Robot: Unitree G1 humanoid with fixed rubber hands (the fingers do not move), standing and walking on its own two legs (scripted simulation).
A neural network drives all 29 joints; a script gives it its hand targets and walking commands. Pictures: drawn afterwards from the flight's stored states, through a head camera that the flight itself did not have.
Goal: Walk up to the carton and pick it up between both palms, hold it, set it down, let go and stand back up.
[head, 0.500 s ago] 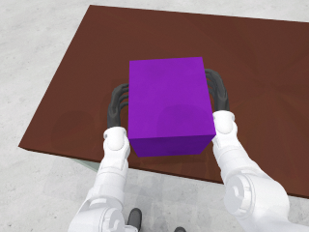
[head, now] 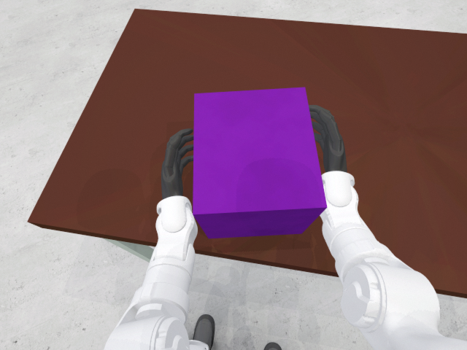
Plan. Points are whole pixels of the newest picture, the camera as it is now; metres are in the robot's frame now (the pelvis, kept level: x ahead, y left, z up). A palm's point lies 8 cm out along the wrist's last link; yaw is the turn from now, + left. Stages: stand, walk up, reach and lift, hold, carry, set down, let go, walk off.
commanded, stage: reach and lift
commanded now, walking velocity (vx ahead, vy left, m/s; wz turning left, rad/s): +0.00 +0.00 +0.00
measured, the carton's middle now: (252, 169) +0.42 +0.04 +0.00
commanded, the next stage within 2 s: none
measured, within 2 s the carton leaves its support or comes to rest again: leaves its support in 0.50 s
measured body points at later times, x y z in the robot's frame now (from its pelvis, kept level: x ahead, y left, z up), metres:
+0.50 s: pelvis -0.01 +0.00 +0.00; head +0.10 +0.00 +0.43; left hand +0.36 +0.16 +0.00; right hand +0.44 -0.10 +0.02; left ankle +0.03 +0.16 -0.73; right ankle -0.02 -0.09 -0.73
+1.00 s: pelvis -0.03 +0.02 +0.00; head -0.01 +0.02 +0.45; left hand +0.35 +0.16 +0.06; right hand +0.41 -0.09 +0.12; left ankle +0.03 +0.16 -0.73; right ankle -0.02 -0.09 -0.73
